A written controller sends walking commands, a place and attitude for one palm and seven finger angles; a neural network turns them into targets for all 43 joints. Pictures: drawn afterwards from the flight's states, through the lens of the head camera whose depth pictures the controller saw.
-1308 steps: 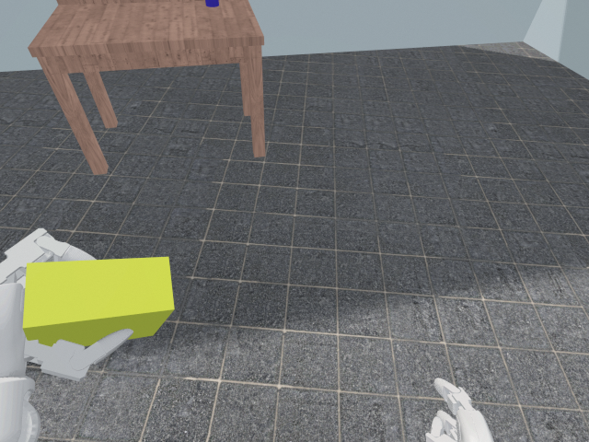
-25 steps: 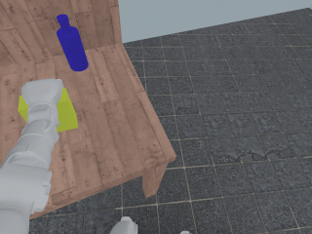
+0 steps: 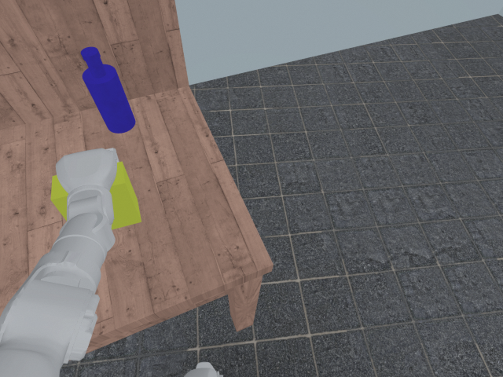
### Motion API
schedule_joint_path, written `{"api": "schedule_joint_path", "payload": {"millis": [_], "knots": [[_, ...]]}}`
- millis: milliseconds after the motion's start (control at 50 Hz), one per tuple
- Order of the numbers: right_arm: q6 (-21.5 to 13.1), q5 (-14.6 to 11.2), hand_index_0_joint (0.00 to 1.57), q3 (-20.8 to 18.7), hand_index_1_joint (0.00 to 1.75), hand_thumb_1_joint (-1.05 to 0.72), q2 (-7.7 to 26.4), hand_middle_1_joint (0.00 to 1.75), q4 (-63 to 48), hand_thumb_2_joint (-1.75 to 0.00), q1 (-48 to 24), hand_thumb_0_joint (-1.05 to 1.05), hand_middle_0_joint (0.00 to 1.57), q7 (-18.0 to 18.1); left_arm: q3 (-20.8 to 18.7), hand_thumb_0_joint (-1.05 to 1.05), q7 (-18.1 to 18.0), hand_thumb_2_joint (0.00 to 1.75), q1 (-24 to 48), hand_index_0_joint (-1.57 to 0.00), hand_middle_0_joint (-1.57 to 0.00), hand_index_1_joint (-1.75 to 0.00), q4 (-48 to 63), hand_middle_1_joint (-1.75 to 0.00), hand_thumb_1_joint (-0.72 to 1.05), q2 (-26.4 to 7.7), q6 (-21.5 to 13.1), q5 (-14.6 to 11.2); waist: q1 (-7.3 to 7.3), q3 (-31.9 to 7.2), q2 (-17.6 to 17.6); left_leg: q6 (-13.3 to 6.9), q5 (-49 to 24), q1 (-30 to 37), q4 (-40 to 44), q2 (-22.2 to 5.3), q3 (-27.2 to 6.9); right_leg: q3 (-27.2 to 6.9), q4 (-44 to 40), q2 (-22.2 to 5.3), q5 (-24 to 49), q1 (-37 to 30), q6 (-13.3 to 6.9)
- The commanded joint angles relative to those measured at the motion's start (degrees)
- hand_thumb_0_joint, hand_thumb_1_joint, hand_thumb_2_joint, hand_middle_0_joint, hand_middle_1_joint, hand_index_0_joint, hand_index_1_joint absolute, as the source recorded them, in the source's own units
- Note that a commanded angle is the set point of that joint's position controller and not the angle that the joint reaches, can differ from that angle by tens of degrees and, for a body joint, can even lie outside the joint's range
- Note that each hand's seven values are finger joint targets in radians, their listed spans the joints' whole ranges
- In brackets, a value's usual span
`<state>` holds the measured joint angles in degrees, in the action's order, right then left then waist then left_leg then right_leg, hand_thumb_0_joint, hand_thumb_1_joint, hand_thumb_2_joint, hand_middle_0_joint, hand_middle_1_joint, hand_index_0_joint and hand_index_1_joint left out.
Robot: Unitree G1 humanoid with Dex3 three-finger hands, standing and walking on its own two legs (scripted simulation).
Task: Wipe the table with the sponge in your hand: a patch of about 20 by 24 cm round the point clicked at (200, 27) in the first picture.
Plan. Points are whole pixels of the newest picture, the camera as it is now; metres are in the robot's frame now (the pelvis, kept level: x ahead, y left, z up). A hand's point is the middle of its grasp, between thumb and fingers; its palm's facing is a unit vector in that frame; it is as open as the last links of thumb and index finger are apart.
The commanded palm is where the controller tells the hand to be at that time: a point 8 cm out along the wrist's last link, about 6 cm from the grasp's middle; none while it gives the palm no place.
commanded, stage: wipe back along the middle lane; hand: left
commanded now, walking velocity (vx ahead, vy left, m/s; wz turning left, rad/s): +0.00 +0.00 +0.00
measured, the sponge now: (103, 207) +0.42 +0.28 -0.04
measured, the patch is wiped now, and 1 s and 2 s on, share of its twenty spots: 0.70 0.80 0.95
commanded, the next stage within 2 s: none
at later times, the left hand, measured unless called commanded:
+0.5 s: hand (103, 209) +0.39 +0.26 +0.00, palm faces -0.08 +0.00 -1.00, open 9.8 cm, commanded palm +0.35 +0.23 +0.03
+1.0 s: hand (108, 235) +0.34 +0.24 +0.00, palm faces -0.05 -0.02 -1.00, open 9.8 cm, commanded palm +0.29 +0.22 +0.03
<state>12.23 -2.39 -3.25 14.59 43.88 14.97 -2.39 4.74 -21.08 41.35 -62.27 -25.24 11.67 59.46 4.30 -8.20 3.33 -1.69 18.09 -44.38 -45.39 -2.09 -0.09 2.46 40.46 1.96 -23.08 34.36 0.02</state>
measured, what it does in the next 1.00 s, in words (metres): stands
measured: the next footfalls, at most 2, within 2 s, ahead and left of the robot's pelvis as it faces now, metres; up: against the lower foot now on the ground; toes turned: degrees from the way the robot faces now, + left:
none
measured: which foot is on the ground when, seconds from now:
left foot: down 0.00-1.00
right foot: down 0.00-1.00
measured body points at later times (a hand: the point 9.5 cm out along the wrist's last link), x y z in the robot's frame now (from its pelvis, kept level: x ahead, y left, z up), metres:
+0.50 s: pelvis +0.01 +0.00 +0.01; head +0.06 +0.00 +0.45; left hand +0.39 +0.25 +0.05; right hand +0.12 -0.26 -0.12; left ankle +0.03 +0.10 -0.71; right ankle -0.05 -0.13 -0.71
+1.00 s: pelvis +0.01 +0.00 +0.01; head +0.03 -0.01 +0.46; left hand +0.34 +0.23 +0.05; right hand +0.16 -0.25 -0.11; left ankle +0.03 +0.10 -0.71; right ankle -0.05 -0.13 -0.71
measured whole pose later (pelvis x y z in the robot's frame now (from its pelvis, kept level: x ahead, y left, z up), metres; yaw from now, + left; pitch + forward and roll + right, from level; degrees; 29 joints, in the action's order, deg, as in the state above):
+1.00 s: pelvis +0.01 +0.00 +0.01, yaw +1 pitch +10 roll -2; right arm 13.4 -4.1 -2.0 14.1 39.3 9.0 -1.9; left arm 12.3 -22.0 17.3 -36.5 -16.3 20.0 58.3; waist -0.3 -8.1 3.5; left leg -1.6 17.9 -33.1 -41.2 -0.6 0.3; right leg 2.3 37.3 0.5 -23.6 23.5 0.0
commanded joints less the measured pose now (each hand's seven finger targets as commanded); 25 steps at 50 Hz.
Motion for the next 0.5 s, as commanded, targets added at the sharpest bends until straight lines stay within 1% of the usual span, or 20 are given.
{"api": "schedule_joint_path", "payload": {"millis": [0, 20, 40, 60, 100, 120, 160, 180, 200, 220, 240, 260, 300, 320, 360, 380, 420, 440, 460, 480], "knots": [[-1.08, -0.16, 0.2, -2.74, 0.3, -0.9, 9.24, 0.3, -4.69, -0.9, 1.5, 0.0, 0.2, 0.23, 1.07, 0.0, 0.88, 1.3, 8.96, -1.2, -1.2, -1.6, 4.01, -1.6, 0.1, -4.15, 0.11, -0.46, 0.36, -15.03, -3.63, -1.51, -16.14, 19.11, 3.35, 1.48, -0.78, 0.07, -5.53, 1.28, 22.71, -2.69, -2.87], [-1.2, -0.32, 0.2, -2.89, 0.3, -0.9, 9.09, 0.3, -4.7, -0.9, 1.23, 0.0, 0.2, 0.17, 1.03, 0.0, 0.87, 1.3, 8.76, -1.2, -1.2, -1.6, 5.22, -1.6, 0.1, -3.35, -0.13, -0.99, 0.21, -16.03, -2.56, -1.38, -16.69, 20.11, 3.71, 1.4, -0.86, 0.17, -5.17, 1.2, 22.61, -3.05, -2.93], [-1.03, -0.19, 0.2, -2.87, 0.3, -0.9, 9.34, 0.3, -4.6, -0.9, 1.38, 0.0, 0.2, 0.26, 0.39, 0.0, 0.83, 1.3, 7.01, -1.2, -1.2, -1.6, 4.24, -1.6, 0.1, -4.4, 0.22, -0.74, -0.17, -15.8, -3.82, -1.53, -16.65, 19.69, 3.36, 1.56, -0.74, 0.07, -5.33, 1.25, 23.13, -3.46, -2.94], [-0.86, -0.21, 0.2, -2.82, 0.3, -0.9, 9.48, 0.3, -4.72, -0.9, 1.08, 0.0, 0.2, 0.37, 0.31, 0.0, 0.86, 1.3, 6.84, -1.2, -1.2, -1.6, 4.65, -1.6, 0.1, -4.94, 0.35, -0.46, -0.22, -15.75, -4.19, -1.47, -16.59, 19.21, 3.49, 1.6, -0.71, -0.11, -5.3, 1.11, 23.45, -3.77, -2.97], [-0.78, -0.29, 0.2, -2.86, 0.3, -0.9, 9.15, 0.3, -5.23, -0.9, 0.45, 0.0, 0.2, 0.2, 1.62, 0.0, 0.99, 1.3, 3.75, -1.2, -1.2, -1.6, 5.06, -1.6, 0.1, -2.37, 0.81, -0.9, -0.56, -15.23, -4.56, -1.51, -16.8, 19.13, 3.64, 1.75, -0.24, -0.1, -5.65, 1.05, 24.6, -4.64, -2.92], [-0.74, -0.5, 0.2, -2.94, 0.3, -0.9, 9.18, 0.3, -5.17, -0.9, 0.19, 0.0, 0.2, 0.22, 0.58, 0.0, 1.02, 1.3, 3.82, -1.2, -1.2, -1.6, 5.98, -1.6, 0.1, -3.19, 0.69, -1.27, -0.66, -15.6, -3.94, -1.45, -17.31, 19.83, 3.9, 1.64, -0.46, -0.14, -5.43, 0.94, 24.46, -5.0, -3.0], [-0.46, -0.46, 0.2, -2.81, 0.3, -0.9, 9.27, 0.3, -5.64, -0.9, -0.29, 0.0, 0.2, 0.43, 0.71, 0.0, 1.15, 1.3, 2.69, -1.2, -1.2, -1.6, 6.71, -1.6, 0.1, -3.68, 1.04, -1.04, -0.9, -15.12, -5.02, -1.59, -16.74, 19.36, 3.91, 1.89, -0.24, -0.37, -5.79, 0.88, 24.96, -5.77, -2.93], [-0.44, -0.55, 0.2, -2.67, 0.3, -0.9, 9.16, 0.3, -5.99, -0.9, -0.66, 0.0, 0.2, 0.52, 1.22, 0.0, 1.28, 1.3, 2.04, -1.2, -1.2, -1.6, 7.35, -1.6, 0.1, -3.06, 1.35, -1.2, -1.08, -14.97, -5.14, -1.59, -16.62, 19.24, 4.19, 1.99, -0.05, -0.4, -5.92, 0.83, 25.35, -6.42, -2.9], [-0.31, -0.6, 0.2, -2.61, 0.3, -0.9, 9.19, 0.3, -6.0, -0.9, -0.93, 0.0, 0.2, 0.52, 0.93, 0.0, 1.26, 1.3, 1.68, -1.2, -1.2, -1.6, 7.47, -1.6, 0.1, -3.45, 1.57, -0.99, -1.14, -14.27, -5.26, -1.54, -16.83, 19.18, 4.33, 1.95, -0.09, -0.35, -5.92, 0.73, 25.74, -6.52, -2.98], [-0.38, -0.67, 0.2, -2.84, 0.3, -0.9, 9.05, 0.3, -6.15, -0.9, -1.23, 0.0, 0.2, 0.46, 1.13, 0.0, 1.21, 1.3, 1.62, -1.2, -1.2, -1.6, 8.94, -1.6, 0.1, -2.34, 1.37, -1.28, -1.17, -15.25, -4.04, -1.42, -18.08, 20.65, 4.57, 1.81, -0.41, -0.1, -5.46, 0.78, 25.49, -6.23, -3.04], [-0.22, -0.67, 0.2, -2.75, 0.3, -0.9, 8.95, 0.3, -6.45, -0.9, -1.45, 0.0, 0.2, 0.4, 1.84, 0.0, 1.2, 1.3, 0.23, -1.2, -1.2, -1.6, 9.07, -1.6, 0.1, -1.75, 1.59, -1.07, -1.57, -14.07, -3.33, -1.32, -17.91, 21.11, 4.64, 1.79, -0.74, 0.36, -5.56, 0.9, 24.12, -5.2, -3.24], [-0.17, -0.64, 0.2, -2.76, 0.3, -0.9, 8.71, 0.3, -6.89, -0.9, -2.03, 0.0, 0.2, 0.37, 3.18, 0.0, 1.31, 1.3, -0.7, -1.2, -1.2, -1.6, 10.12, -1.6, 0.1, 0.2, 1.85, -1.26, -1.53, -14.27, -3.53, -1.39, -17.96, 21.74, 4.74, 1.76, -0.58, 0.35, -5.93, 0.93, 24.03, -5.17, -3.2], [0.09, -0.72, 0.2, -2.69, 0.3, -0.9, 8.88, 0.3, -7.05, -0.9, -2.46, 0.0, 0.2, 0.41, 2.31, 0.0, 1.17, 1.3, -1.82, -1.2, -1.2, -1.6, 10.76, -1.6, 0.1, -0.78, 2.46, -1.17, -1.73, -14.03, -5.23, -1.33, -18.21, 21.78, 5.04, 1.65, -0.74, 0.32, -6.05, 0.91, 24.56, -6.0, -3.26], [0.03, -0.84, 0.2, -2.82, 0.3, -0.9, 8.54, 0.3, -7.38, -0.9, -3.04, 0.0, 0.2, 0.43, 3.61, 0.0, 1.27, 1.3, -1.55, -1.2, -1.2, -1.6, 12.1, -1.6, 0.1, 1.43, 2.49, -1.77, -1.36, -14.34, -4.43, -1.3, -18.61, 22.59, 5.34, 1.65, -0.84, 0.43, -5.99, 0.88, 24.37, -5.97, -3.16], [0.22, -0.7, 0.2, -2.64, 0.3, -0.9, 8.74, 0.3, -7.5, -0.9, -3.29, 0.0, 0.2, 0.66, 1.81, 0.0, 1.11, 1.3, -3.46, -1.2, -1.2, -1.6, 12.47, -1.6, 0.1, -0.84, 3.12, -1.68, -2.25, -14.3, -4.91, -1.31, -18.45, 22.82, 5.48, 1.68, -0.86, 0.42, -6.31, 0.93, 24.23, -6.65, -3.29], [0.36, -0.84, 0.2, -2.45, 0.3, -0.9, 8.7, 0.3, -7.91, -0.9, -3.86, 0.0, 0.2, 0.8, 2.4, 0.0, 1.18, 1.3, -4.23, -1.2, -1.2, -1.6, 12.67, -1.6, 0.1, -0.4, 3.51, -1.61, -2.15, -13.22, -5.45, -1.26, -17.91, 22.22, 5.64, 1.91, -0.81, 0.34, -6.51, 0.81, 24.12, -6.92, -3.24], [0.29, -1.03, 0.2, -2.65, 0.3, -0.9, 8.3, 0.3, -8.08, -0.9, -4.41, 0.0, 0.2, 0.7, 4.14, 0.0, 1.22, 1.3, -3.75, -1.2, -1.2, -1.6, 14.55, -1.6, 0.1, 2.35, 3.72, -1.71, -1.75, -13.56, -4.87, -1.13, -19.31, 23.68, 5.92, 1.62, -1.14, 0.72, -6.1, 0.73, 24.31, -6.69, -3.25], [0.38, -0.9, 0.2, -2.49, 0.3, -0.9, 8.43, 0.3, -8.17, -0.9, -4.61, 0.0, 0.2, 0.73, 3.92, 0.0, 1.16, 1.3, -5.04, -1.2, -1.2, -1.6, 14.43, -1.6, 0.1, 1.92, 4.03, -1.52, -2.34, -12.91, -4.68, -1.09, -19.04, 23.99, 6.01, 1.62, -1.43, 0.86, -6.33, 0.9, 23.14, -6.02, -3.38], [0.4, -0.9, 0.2, -2.35, 0.3, -0.9, 8.26, 0.3, -8.56, -0.9, -4.95, 0.0, 0.2, 0.59, 4.94, 0.0, 1.22, 1.3, -6.13, -1.2, -1.2, -1.6, 14.75, -1.6, 0.1, 3.13, 4.38, -1.51, -2.47, -12.5, -4.34, -1.05, -19.23, 23.98, 6.15, 1.66, -1.41, 0.97, -6.31, 0.97, 23.24, -6.07, -3.52], [0.38, -0.9, 0.2, -2.35, 0.3, -0.9, 8.23, 0.3, -8.85, -0.9, -5.3, 0.0, 0.2, 0.49, 5.01, 0.0, 1.26, 1.3, -7.04, -1.2, -1.2, -1.6, 15.76, -1.6, 0.1, 3.4, 4.6, -1.65, -2.81, -13.15, -4.4, -1.06, -19.39, 24.13, 6.13, 1.7, -1.24, 0.95, -6.36, 0.94, 23.7, -6.72, -3.54]]}}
